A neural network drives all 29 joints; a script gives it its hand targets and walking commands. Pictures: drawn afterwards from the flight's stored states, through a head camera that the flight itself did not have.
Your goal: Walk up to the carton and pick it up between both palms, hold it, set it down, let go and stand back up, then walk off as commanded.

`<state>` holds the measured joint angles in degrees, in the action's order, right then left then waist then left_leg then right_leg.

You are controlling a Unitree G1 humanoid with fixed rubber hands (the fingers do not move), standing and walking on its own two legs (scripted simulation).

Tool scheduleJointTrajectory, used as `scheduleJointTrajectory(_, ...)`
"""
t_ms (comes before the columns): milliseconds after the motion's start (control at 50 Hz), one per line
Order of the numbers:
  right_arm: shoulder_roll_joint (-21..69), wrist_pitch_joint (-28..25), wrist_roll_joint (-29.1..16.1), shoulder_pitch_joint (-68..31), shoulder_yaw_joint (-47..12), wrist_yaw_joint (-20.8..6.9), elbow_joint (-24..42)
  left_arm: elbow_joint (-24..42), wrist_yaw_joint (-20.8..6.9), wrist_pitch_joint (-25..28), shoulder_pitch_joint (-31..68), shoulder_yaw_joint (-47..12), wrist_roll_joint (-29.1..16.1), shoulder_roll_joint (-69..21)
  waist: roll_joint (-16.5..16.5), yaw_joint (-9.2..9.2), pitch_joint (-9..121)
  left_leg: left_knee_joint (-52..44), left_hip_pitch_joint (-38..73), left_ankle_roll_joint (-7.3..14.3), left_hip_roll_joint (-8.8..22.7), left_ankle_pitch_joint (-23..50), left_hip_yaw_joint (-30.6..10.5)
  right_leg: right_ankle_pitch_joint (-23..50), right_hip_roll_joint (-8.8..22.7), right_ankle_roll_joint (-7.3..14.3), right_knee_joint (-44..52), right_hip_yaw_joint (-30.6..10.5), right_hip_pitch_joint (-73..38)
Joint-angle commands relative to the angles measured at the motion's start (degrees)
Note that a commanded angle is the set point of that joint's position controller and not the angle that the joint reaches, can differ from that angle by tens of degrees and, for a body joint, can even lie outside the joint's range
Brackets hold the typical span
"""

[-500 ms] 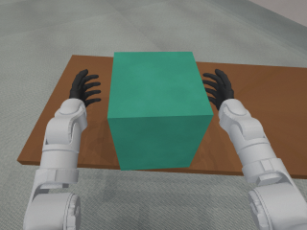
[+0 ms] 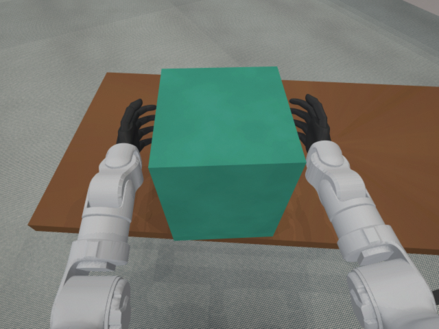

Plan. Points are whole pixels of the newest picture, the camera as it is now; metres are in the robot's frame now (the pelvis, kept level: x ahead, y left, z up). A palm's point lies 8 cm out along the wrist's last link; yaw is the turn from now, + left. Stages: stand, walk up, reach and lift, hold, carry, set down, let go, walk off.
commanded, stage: reach and lift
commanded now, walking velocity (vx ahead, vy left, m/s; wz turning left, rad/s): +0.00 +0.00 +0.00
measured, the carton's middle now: (221, 159) +0.39 +0.03 +0.08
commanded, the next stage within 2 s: none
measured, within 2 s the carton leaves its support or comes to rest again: leaves its support in 1.46 s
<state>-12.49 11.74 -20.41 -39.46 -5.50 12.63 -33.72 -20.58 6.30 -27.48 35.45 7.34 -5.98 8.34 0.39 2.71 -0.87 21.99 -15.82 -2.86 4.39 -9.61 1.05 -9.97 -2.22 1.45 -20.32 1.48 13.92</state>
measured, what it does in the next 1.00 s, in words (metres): stands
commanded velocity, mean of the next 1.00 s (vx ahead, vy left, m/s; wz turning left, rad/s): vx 0.00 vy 0.00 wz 0.00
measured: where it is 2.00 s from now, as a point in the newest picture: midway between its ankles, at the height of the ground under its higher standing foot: outside the picture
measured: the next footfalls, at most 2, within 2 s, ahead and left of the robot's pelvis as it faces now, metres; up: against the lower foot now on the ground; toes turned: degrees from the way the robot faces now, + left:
none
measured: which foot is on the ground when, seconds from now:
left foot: down 0.00-1.00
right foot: down 0.00-1.00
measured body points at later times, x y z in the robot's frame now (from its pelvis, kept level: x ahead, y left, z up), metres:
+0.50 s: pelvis +0.00 +0.00 +0.00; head +0.04 +0.01 +0.45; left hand +0.41 +0.19 +0.11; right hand +0.43 -0.11 +0.11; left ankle +0.01 +0.15 -0.75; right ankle +0.00 -0.10 -0.75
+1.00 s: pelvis +0.00 +0.01 +0.00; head +0.04 +0.02 +0.45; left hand +0.41 +0.19 +0.11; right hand +0.43 -0.11 +0.11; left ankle +0.01 +0.15 -0.75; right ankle +0.00 -0.10 -0.75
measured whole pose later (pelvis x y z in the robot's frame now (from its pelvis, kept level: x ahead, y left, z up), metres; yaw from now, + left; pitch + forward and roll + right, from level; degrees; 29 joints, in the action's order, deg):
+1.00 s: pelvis +0.00 +0.01 +0.00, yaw +0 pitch +4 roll -1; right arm -4.6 7.9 -11.2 -43.0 1.0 13.3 -40.9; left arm -31.0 8.3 -18.7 39.8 12.6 1.6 2.0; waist 0.4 2.3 0.5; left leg 21.8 -17.0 -2.4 4.2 -9.2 1.0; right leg -9.0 -2.0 1.2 -18.9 1.4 14.5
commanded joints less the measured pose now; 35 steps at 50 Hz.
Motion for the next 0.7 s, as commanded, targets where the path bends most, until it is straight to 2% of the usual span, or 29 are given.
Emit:
scheduleJointTrajectory(0, -2.84, -2.76, 1.09, -30.89, 2.26, 0.47, 14.65, 8.82, -0.30, 4.23, 26.56, 0.50, -0.53, 6.11, 2.24, -0.27, 34.41, 0.27, 12.17, 2.73, -5.72, 16.00, 1.61, 19.39, -0.71, -5.91, 0.17, -0.91, -10.65)
scheduleJointTrajectory(20, -1.54, -3.32, 1.55, -28.81, 1.77, 0.66, 13.99, 8.19, -0.01, 5.81, 25.92, 1.78, 0.16, 5.81, 1.38, 1.02, 35.56, 0.20, 11.18, 2.73, -5.84, 15.34, 1.86, 18.55, -0.37, -5.84, 0.01, -1.53, -10.99)
scheduleJointTrajectory(40, 0.70, -3.10, 1.11, -28.39, 1.77, 0.65, 14.50, 10.53, 0.13, 6.39, 27.18, 0.87, 0.50, 4.76, -1.12, 0.28, 37.19, 1.03, 11.49, 2.08, -5.90, 16.79, 2.47, 19.57, -0.56, -5.42, -0.64, -1.10, -11.59)
scheduleJointTrajectory(80, -0.03, -4.17, 2.94, -30.96, 3.30, 0.83, 13.52, 11.08, 0.71, 7.51, 29.75, 0.51, 0.59, 4.04, -1.33, -0.39, 37.74, 1.83, 12.95, 1.58, -5.45, 17.87, 1.63, 19.71, -0.87, -5.69, -0.94, -0.65, -7.97)
scheduleJointTrajectory(100, -0.71, -4.47, 3.50, -30.73, 3.27, 1.15, 14.87, 11.80, 0.83, 7.39, 29.28, 1.53, 1.86, 4.08, -2.18, 0.78, 39.89, 2.19, 14.58, 1.18, -5.23, 20.79, 2.25, 20.54, -1.51, -5.50, -0.78, -0.32, -8.84)
scheduleJointTrajectory(120, -0.82, -3.65, 3.36, -31.10, 3.37, 1.34, 11.04, 9.43, 0.79, 6.57, 29.56, 1.37, 2.69, 3.49, -2.54, -0.54, 37.38, 2.27, 13.53, 1.34, -5.46, 19.32, 1.77, 19.87, -1.21, -5.27, -0.67, -0.65, -8.60)
scheduleJointTrajectory(140, -1.13, -4.04, 3.17, -30.90, 2.90, 1.53, 11.62, 9.07, 0.88, 6.06, 28.76, 0.89, 3.05, 2.58, -3.60, 0.12, 36.24, 2.10, 13.75, 1.06, -5.40, 19.19, 1.86, 18.78, -1.48, -5.08, -0.70, -0.41, -8.75)
scheduleJointTrajectory(160, -0.46, -4.26, 4.18, -29.73, 2.97, 1.77, 11.05, 9.53, 1.01, 6.14, 27.30, 0.58, 3.53, 0.83, -1.83, -0.32, 34.68, 2.08, 13.95, 1.26, -5.16, 19.15, 1.62, 18.96, -1.49, -5.42, -0.63, -0.11, -7.76)
scheduleJointTrajectory(180, -0.92, -4.15, 4.98, -34.19, 4.10, 2.19, 10.08, 5.29, 0.85, 5.76, 32.32, 0.97, 3.35, 2.54, -1.27, -0.92, 35.47, 1.61, 13.15, 1.46, -4.85, 16.96, 1.55, 15.40, -1.48, -5.46, 0.02, 0.00, -6.80)
scheduleJointTrajectory(200, -0.72, -4.61, 4.15, -29.80, 3.84, 2.09, 10.41, 8.27, 1.40, 5.60, 28.44, -0.16, 3.35, 0.98, -2.78, -0.86, 36.03, 2.23, 15.15, 1.20, -4.76, 19.86, 1.23, 18.85, -1.71, -5.10, -0.52, 0.16, -7.41)
scheduleJointTrajectory(260, 0.89, -5.03, 3.56, -31.62, 1.31, 2.55, 13.12, 7.37, 1.20, 6.12, 28.49, 0.20, 3.10, 0.11, -1.35, 0.13, 37.51, 2.68, 14.50, 1.03, -5.28, 20.88, 2.24, 21.40, -1.61, -5.29, -0.75, -0.22, -9.49)
scheduleJointTrajectory(280, 1.47, -4.50, 4.18, -35.01, 2.47, 2.51, 11.70, 5.96, 0.93, 6.69, 33.51, -0.16, 2.52, 1.20, -0.94, -1.29, 37.70, 1.96, 12.34, 1.34, -5.40, 17.69, 2.15, 18.69, -1.46, -5.47, -0.62, 0.06, -8.56)
scheduleJointTrajectory(300, 2.15, -4.39, 3.66, -31.70, 2.55, 2.06, 9.92, 6.77, 1.31, 7.61, 30.23, -0.45, 2.86, 0.39, -3.01, -0.81, 37.27, 2.34, 13.70, 0.91, -5.24, 19.64, 1.95, 18.28, -1.55, -4.92, -0.43, 0.17, -8.52)
scheduleJointTrajectory(320, 2.28, -4.75, 3.19, -32.42, 1.81, 2.05, 10.64, 7.76, 1.59, 7.57, 30.10, 0.69, 3.53, -0.01, -2.60, -0.46, 39.59, 3.07, 14.90, 0.73, -5.13, 21.83, 1.97, 19.68, -1.84, -4.92, -0.71, 0.25, -8.35)
scheduleJointTrajectory(340, 2.49, -5.38, 2.99, -30.50, 1.13, 2.07, 10.36, 10.01, 1.94, 8.12, 29.89, -0.66, 3.56, -1.40, -4.11, -0.53, 39.85, 3.58, 16.57, -0.04, -4.89, 23.63, 2.08, 21.07, -2.01, -4.80, -0.89, 0.42, -7.96)
scheduleJointTrajectory(400, 2.53, -5.39, 4.03, -37.05, 2.27, 1.92, 9.20, 4.92, 1.70, 7.74, 33.95, -1.07, 2.95, -2.20, -1.26, -0.70, 37.45, 3.19, 15.38, 0.70, -4.36, 20.61, 1.26, 15.25, -2.18, -4.71, 0.59, 0.65, -4.09)
scheduleJointTrajectory(420, 2.84, -5.32, 4.71, -36.16, 2.08, 1.97, 9.41, 4.17, 1.91, 8.21, 34.39, -0.60, 3.04, -2.73, -2.08, 0.00, 36.45, 2.17, 14.77, 0.91, -4.49, 18.45, 1.60, 13.38, -1.92, -4.88, 0.96, 0.32, -4.80)
scheduleJointTrajectory(440, 2.99, -5.24, 5.02, -36.00, 1.81, 1.89, 9.83, 4.36, 2.24, 8.11, 33.99, -0.88, 3.02, -2.47, -1.02, 0.13, 37.59, 2.33, 15.28, 1.29, -4.35, 19.26, 1.55, 14.94, -1.99, -4.80, 0.63, 0.30, -4.92)
scheduleJointTrajectory(460, 2.64, -5.31, 3.69, -32.70, 1.81, 1.88, 9.40, 6.17, 2.16, 8.36, 29.08, -1.17, 3.14, -3.11, -1.44, -0.62, 38.62, 2.77, 16.70, 0.93, -4.86, 21.81, 1.08, 18.47, -2.31, -4.50, 0.39, 0.41, -6.67)
scheduleJointTrajectory(480, 3.24, -5.76, 3.50, -33.71, 1.38, 1.59, 10.06, 7.49, 2.00, 9.19, 31.39, -0.40, 3.40, -3.73, -2.77, 0.56, 39.87, 3.03, 17.32, 0.31, -4.52, 23.42, 1.67, 18.64, -2.53, -4.66, 0.31, 0.36, -5.48)
scheduleJointTrajectory(500, 3.72, -5.83, 3.73, -33.82, 1.25, 1.80, 9.05, 4.20, 1.73, 8.55, 30.61, -0.77, 3.63, -4.05, -2.27, -0.10, 38.69, 3.56, 16.86, 0.26, -4.93, 23.18, 1.54, 19.02, -2.38, -4.49, 0.47, 0.41, -5.87)
scheduleJointTrajectory(520, 4.42, -5.39, 4.55, -35.07, 0.58, 2.06, 9.13, 3.83, 1.52, 8.90, 31.90, 0.63, 4.21, -3.16, -0.82, 0.81, 38.59, 3.00, 14.96, 0.88, -4.96, 21.48, 2.20, 18.45, -1.83, -4.87, 0.45, -0.53, -7.23)
scheduleJointTrajectory(540, 3.94, -5.42, 4.94, -35.22, 1.99, 1.92, 8.15, 4.84, 1.57, 9.62, 34.34, -0.78, 3.95, -3.36, -2.44, -0.73, 38.75, 2.69, 14.59, 0.94, -5.08, 20.80, 1.76, 18.49, -1.76, -4.89, 0.08, 0.06, -6.53)
scheduleJointTrajectory(560, 4.94, -5.40, 3.88, -33.90, 0.96, 1.91, 8.97, 5.49, 1.64, 9.91, 31.39, -0.67, 4.30, -4.30, -2.54, 0.33, 37.75, 2.85, 16.09, 0.69, -5.06, 21.83, 1.72, 19.79, -1.78, -4.77, 0.26, 0.15, -7.12)
scheduleJointTrajectory(580, 5.88, -5.81, 5.36, -36.03, 1.38, 2.14, 8.63, 3.35, 1.31, 10.01, 34.06, -0.15, 3.99, -5.28, -0.71, -0.29, 37.95, 2.67, 15.05, 0.88, -4.85, 20.96, 2.09, 18.21, -1.63, -5.07, 0.74, 0.08, -5.98)
scheduleJointTrajectory(620, 5.39, -5.90, 6.22, -36.65, 2.13, 1.95, 8.46, 3.20, 1.49, 10.17, 33.83, 0.03, 4.22, -4.89, -0.82, 0.01, 38.36, 2.55, 15.38, 1.39, -4.92, 19.33, 1.82, 16.35, -1.70, -4.83, 1.07, 0.11, -5.52)
scheduleJointTrajectory(640, 7.08, -5.50, 6.66, -37.63, 2.04, 1.87, 7.86, -1.71, 1.22, 10.81, 34.62, 0.60, 5.00, -4.99, 0.92, 0.21, 36.81, 1.53, 12.73, 1.91, -4.75, 16.67, 1.85, 14.74, -1.47, -4.91, 1.09, -0.54, -5.79)
scheduleJointTrajectory(660, 7.28, -5.86, 7.64, -36.12, 2.00, 1.96, 8.18, 0.66, 1.34, 11.76, 34.25, 0.40, 4.46, -5.11, 1.27, -0.08, 37.66, 1.13, 13.40, 2.14, -4.56, 16.27, 1.70, 14.50, -1.34, -5.03, 1.22, -0.59, -6.02)
scheduleJointTrajectory(680, 8.00, -6.21, 6.60, -35.04, 0.90, 1.71, 9.61, 3.96, 1.61, 12.26, 33.20, 0.27, 4.54, -5.37, -1.01, 0.82, 40.93, 2.14, 14.93, 1.56, -4.96, 20.73, 2.13, 19.77, -1.47, -4.66, 0.38, -0.56, -7.75)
